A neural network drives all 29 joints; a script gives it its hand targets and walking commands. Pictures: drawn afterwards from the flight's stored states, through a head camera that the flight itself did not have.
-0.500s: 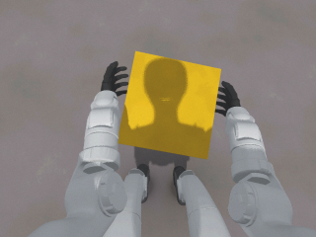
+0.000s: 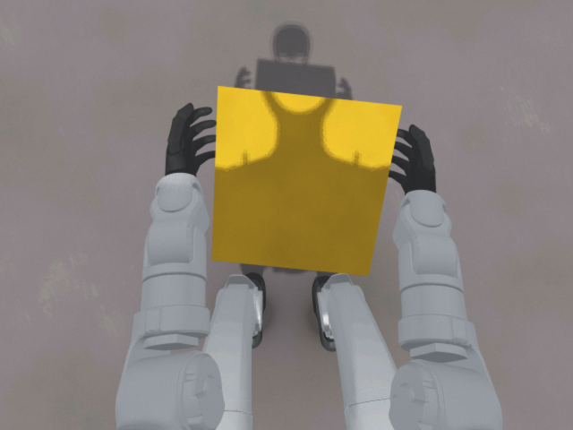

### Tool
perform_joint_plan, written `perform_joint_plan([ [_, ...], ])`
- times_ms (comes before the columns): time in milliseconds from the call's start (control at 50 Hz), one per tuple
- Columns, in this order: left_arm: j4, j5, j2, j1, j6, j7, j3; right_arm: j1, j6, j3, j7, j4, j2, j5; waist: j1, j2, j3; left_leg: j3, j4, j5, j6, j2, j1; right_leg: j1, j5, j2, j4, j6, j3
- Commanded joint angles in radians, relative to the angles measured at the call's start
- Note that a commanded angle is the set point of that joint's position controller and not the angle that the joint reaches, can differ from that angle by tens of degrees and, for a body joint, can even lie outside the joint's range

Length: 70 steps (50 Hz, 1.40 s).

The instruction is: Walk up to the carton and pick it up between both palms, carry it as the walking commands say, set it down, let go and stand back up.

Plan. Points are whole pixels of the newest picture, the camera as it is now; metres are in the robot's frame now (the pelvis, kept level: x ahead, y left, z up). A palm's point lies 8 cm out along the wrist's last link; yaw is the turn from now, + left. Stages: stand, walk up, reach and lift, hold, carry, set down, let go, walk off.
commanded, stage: set down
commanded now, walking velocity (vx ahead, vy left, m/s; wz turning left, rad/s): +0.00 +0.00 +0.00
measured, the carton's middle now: (298, 170) +0.44 -0.02 -0.24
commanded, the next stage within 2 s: none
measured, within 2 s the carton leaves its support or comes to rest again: neither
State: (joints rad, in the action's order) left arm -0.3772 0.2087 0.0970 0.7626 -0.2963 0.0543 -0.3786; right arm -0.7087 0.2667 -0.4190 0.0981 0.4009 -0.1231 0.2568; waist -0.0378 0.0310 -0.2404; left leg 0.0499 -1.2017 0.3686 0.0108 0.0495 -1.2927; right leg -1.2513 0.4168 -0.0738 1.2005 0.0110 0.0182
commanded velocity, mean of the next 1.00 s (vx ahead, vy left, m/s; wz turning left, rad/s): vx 0.00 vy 0.00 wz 0.00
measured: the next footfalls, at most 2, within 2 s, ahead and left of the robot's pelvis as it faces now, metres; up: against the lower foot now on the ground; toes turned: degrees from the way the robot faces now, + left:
none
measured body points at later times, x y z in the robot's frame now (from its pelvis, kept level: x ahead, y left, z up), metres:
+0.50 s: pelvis -0.08 +0.01 -0.12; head +0.24 +0.02 +0.18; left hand +0.41 +0.13 -0.23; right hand +0.39 -0.18 -0.23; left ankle +0.09 +0.11 -0.62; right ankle +0.07 -0.11 -0.62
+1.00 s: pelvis -0.09 +0.01 -0.17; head +0.26 +0.01 +0.09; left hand +0.46 +0.13 -0.31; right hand +0.43 -0.18 -0.32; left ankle +0.09 +0.11 -0.62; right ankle +0.07 -0.11 -0.62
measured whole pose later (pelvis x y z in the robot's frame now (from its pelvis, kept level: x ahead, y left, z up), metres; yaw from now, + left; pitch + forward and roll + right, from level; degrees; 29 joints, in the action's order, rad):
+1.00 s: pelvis -0.09 +0.01 -0.17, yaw -1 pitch +25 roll -3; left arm -0.67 0.11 -0.11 1.35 -0.37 0.18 -0.31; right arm -1.27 0.37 -0.39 0.21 0.66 0.14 0.13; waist -0.02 0.03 -0.53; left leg 0.05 -1.78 0.37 0.00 0.09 -1.85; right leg -1.80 0.43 -0.08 1.78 -0.02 -0.01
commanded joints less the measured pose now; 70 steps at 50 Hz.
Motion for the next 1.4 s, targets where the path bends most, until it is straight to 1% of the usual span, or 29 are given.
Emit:
perform_joint_plan([
  [0, -0.116, -0.155, 0.958, 0.191, 0.056, -0.213, 0.774, -0.558, -0.089, 0.816, -0.335, -0.233, -0.724, -0.306, 0.000, -0.010, 2.006, 0.031, -0.113, -0.674, -0.028, 0.116, 0.505, 0.260, -0.685, -0.075, 0.153, -0.038, 0.025],
  [20, -0.043, -0.171, 0.931, 0.221, 0.073, -0.195, 0.801, -0.579, -0.099, 0.808, -0.326, -0.273, -0.698, -0.309, -0.031, -0.030, 2.078, 0.044, -0.120, -0.668, -0.031, 0.111, 0.537, 0.263, -0.646, -0.070, 0.153, -0.044, 0.013],
  [80, 0.050, -0.174, 0.823, 0.282, 0.091, -0.141, 0.784, -0.601, -0.100, 0.833, -0.297, -0.302, -0.651, -0.337, 0.024, -0.054, 2.095, 0.027, -0.187, -0.653, -0.017, 0.108, 0.528, 0.194, -0.603, -0.072, 0.206, -0.059, 0.009],
  [180, 0.075, -0.175, 0.750, 0.311, 0.078, -0.081, 0.812, -0.565, -0.079, 0.768, -0.267, -0.222, -0.556, -0.308, -0.030, -0.038, 2.009, 0.040, -0.242, -0.621, -0.027, 0.103, 0.574, 0.026, -0.473, -0.093, 0.266, -0.062, -0.048],
  [240, 0.147, -0.173, 0.691, 0.445, 0.055, -0.050, 0.810, -0.731, -0.055, 0.780, -0.266, -0.319, -0.518, -0.349, 0.022, -0.055, 2.063, 0.008, -0.258, -0.476, -0.015, 0.102, 0.581, 0.047, -0.364, -0.093, 0.295, -0.066, -0.045],
  [280, 0.136, -0.200, 0.675, 0.533, 0.027, -0.038, 0.819, -0.777, -0.032, 0.764, -0.245, -0.338, -0.475, -0.340, -0.029, -0.066, 2.089, -0.018, -0.263, -0.270, -0.009, 0.102, 0.551, 0.084, -0.225, -0.094, 0.293, -0.061, -0.064],
  [380, 0.288, -0.319, 0.430, 0.896, -0.038, 0.040, 0.786, -1.006, 0.039, 0.730, -0.164, -0.407, -0.316, -0.421, -0.046, -0.034, 2.251, -0.032, -0.276, -0.071, -0.019, 0.088, 0.649, 0.237, -0.069, -0.066, 0.294, -0.041, -0.067],
  [440, 0.071, -0.292, 0.447, 0.995, -0.087, 0.042, 0.768, -1.080, 0.078, 0.637, -0.146, -0.141, -0.312, -0.378, -0.092, 0.012, 1.911, -0.028, -0.259, 0.138, -0.030, 0.070, 0.525, 0.097, 0.112, -0.049, 0.283, -0.020, -0.078],
  [520, -0.273, -0.232, 0.595, 1.117, -0.101, -0.035, 0.544, -1.330, 0.077, 0.590, -0.225, 0.190, -0.454, -0.369, 0.024, 0.007, 1.483, -0.015, -0.240, 0.402, -0.003, 0.071, 0.232, -0.113, 0.344, -0.027, 0.283, 0.008, -0.047],
  [560, -0.414, -0.198, 0.688, 1.097, -0.097, -0.097, 0.481, -1.431, 0.048, 0.500, -0.269, 0.242, -0.481, -0.317, 0.013, -0.015, 1.442, 0.017, -0.248, 0.424, 0.008, 0.075, 0.155, -0.168, 0.341, -0.030, 0.302, 0.017, -0.058],
  [680, -0.316, -0.238, 0.871, 1.138, -0.036, -0.168, 0.520, -1.459, -0.016, 0.490, -0.317, 0.067, -0.607, -0.337, -0.054, 0.021, 1.838, 0.012, -0.362, -0.008, -0.005, 0.080, 0.347, -0.168, -0.001, -0.054, 0.387, 0.021, -0.092],
  [700, -0.377, -0.233, 0.874, 1.172, -0.043, -0.176, 0.499, -1.443, -0.008, 0.436, -0.324, 0.169, -0.589, -0.291, -0.102, 0.032, 1.754, 0.038, -0.356, 0.100, -0.014, 0.075, 0.314, -0.267, 0.069, -0.060, 0.396, 0.028, -0.104],
  [740, -0.407, -0.193, 0.774, 1.241, -0.054, -0.201, 0.417, -1.494, 0.019, 0.401, -0.342, 0.241, -0.632, -0.268, -0.037, -0.007, 1.582, 0.058, -0.323, 0.348, 0.012, 0.075, 0.168, -0.335, 0.254, -0.045, 0.394, 0.023, -0.074],
  [760, -0.494, -0.173, 0.789, 1.212, -0.072, -0.217, 0.412, -1.428, 0.039, 0.361, -0.349, 0.343, -0.618, -0.231, -0.087, 0.035, 1.498, 0.055, -0.337, 0.396, 0.006, 0.072, 0.104, -0.373, 0.301, -0.040, 0.388, 0.030, -0.074],
  [780, -0.451, -0.158, 0.755, 1.187, -0.068, -0.223, 0.416, -1.404, 0.044, 0.361, -0.361, 0.323, -0.661, -0.232, -0.054, 0.006, 1.512, 0.043, -0.336, 0.359, 0.010, 0.073, 0.112, -0.359, 0.277, -0.044, 0.388, 0.020, -0.075],
  [800, -0.468, -0.171, 0.797, 1.179, -0.074, -0.235, 0.445, -1.378, 0.043, 0.353, -0.363, 0.314, -0.644, -0.228, -0.114, 0.031, 1.552, 0.043, -0.353, 0.329, 0.002, 0.066, 0.124, -0.358, 0.238, -0.049, 0.396, 0.023, -0.093],
  [900, -0.119, -0.316, 0.898, 1.286, -0.055, -0.198, 0.678, -1.556, -0.001, 0.605, -0.339, -0.117, -0.672, -0.423, -0.095, 0.070, 2.289, 0.050, -0.439, -0.127, -0.011, 0.072, 0.556, -0.186, -0.075, -0.051, 0.483, 0.015, -0.121],
  [920, -0.084, -0.364, 0.911, 1.334, -0.056, -0.187, 0.700, -1.655, -0.009, 0.617, -0.328, -0.199, -0.590, -0.433, -0.131, 0.051, 2.357, 0.044, -0.472, -0.129, -0.020, 0.076, 0.579, -0.201, -0.063, -0.048, 0.490, 0.017, -0.129],
  [960, 0.004, -0.390, 0.846, 1.275, -0.060, -0.154, 0.734, -1.682, 0.006, 0.707, -0.298, -0.356, -0.583, -0.519, -0.071, 0.006, 2.526, -0.010, -0.534, -0.290, -0.013, 0.077, 0.591, -0.065, -0.178, -0.044, 0.527, 0.005, -0.115],
  [1000, -0.083, -0.341, 0.778, 1.165, -0.070, -0.137, 0.684, -1.597, 0.027, 0.756, -0.280, -0.262, -0.589, -0.521, -0.003, -0.040, 2.390, -0.030, -0.546, -0.256, 0.004, 0.071, 0.518, -0.084, -0.130, -0.041, 0.536, -0.011, -0.110],
  [1040, -0.210, -0.310, 0.772, 1.141, -0.078, -0.143, 0.642, -1.592, 0.032, 0.734, -0.281, -0.140, -0.514, -0.469, -0.015, -0.034, 2.180, -0.036, -0.534, -0.169, -0.009, 0.069, 0.387, -0.153, -0.060, -0.031, 0.530, -0.008, -0.114],
  [1060, -0.209, -0.266, 0.707, 1.154, -0.071, -0.152, 0.612, -1.533, 0.039, 0.750, -0.286, -0.063, -0.594, -0.476, 0.039, -0.019, 2.059, -0.042, -0.536, -0.117, 0.004, 0.065, 0.305, -0.179, -0.024, -0.026, 0.527, -0.018, -0.087],
  [1140, -0.398, -0.234, 0.707, 1.081, -0.055, -0.217, 0.546, -1.313, 0.049, 0.607, -0.320, 0.242, -0.676, -0.349, -0.023, -0.060, 1.665, -0.051, -0.544, 0.048, 0.015, 0.072, -0.031, -0.336, 0.102, -0.032, 0.517, -0.023, -0.095],
  [1160, -0.360, -0.225, 0.704, 1.095, -0.044, -0.221, 0.547, -1.293, 0.046, 0.599, -0.326, 0.234, -0.714, -0.361, 0.002, -0.050, 1.688, -0.063, -0.548, 0.026, 0.024, 0.073, -0.036, -0.303, 0.067, -0.034, 0.519, -0.022, -0.084],
  [1220, -0.206, -0.280, 0.688, 1.180, 0.003, -0.229, 0.628, -1.150, 0.029, 0.565, -0.319, 0.257, -0.761, -0.346, -0.079, -0.019, 1.839, -0.040, -0.598, -0.149, 0.012, 0.070, 0.088, -0.338, -0.096, -0.057, 0.579, -0.022, -0.105],
  [1300, 0.009, -0.376, 0.688, 1.261, 0.047, -0.192, 0.764, -1.326, -0.027, 0.720, -0.285, -0.080, -0.729, -0.461, -0.071, 0.024, 2.290, -0.056, -0.708, -0.474, -0.007, 0.071, 0.311, -0.163, -0.365, -0.056, 0.654, -0.028, -0.094],
  [1320, -0.018, -0.400, 0.686, 1.260, 0.042, -0.179, 0.769, -1.317, -0.025, 0.707, -0.272, -0.039, -0.671, -0.438, -0.106, 0.023, 2.250, -0.042, -0.698, -0.470, -0.010, 0.066, 0.321, -0.197, -0.330, -0.051, 0.653, -0.027, -0.105],
  [1340, -0.075, -0.371, 0.637, 1.268, 0.046, -0.163, 0.735, -1.288, -0.019, 0.714, -0.270, 0.068, -0.661, -0.433, -0.049, 0.012, 2.141, -0.051, -0.694, -0.419, -0.014, 0.064, 0.292, -0.252, -0.276, -0.052, 0.655, -0.023, -0.098],
  [1380, -0.194, -0.330, 0.639, 1.196, 0.028, -0.154, 0.701, -1.296, -0.008, 0.714, -0.278, 0.103, -0.626, -0.425, -0.037, 0.021, 1.948, -0.035, -0.677, -0.294, -0.013, 0.053, 0.228, -0.324, -0.164, -0.036, 0.655, -0.033, -0.094],
])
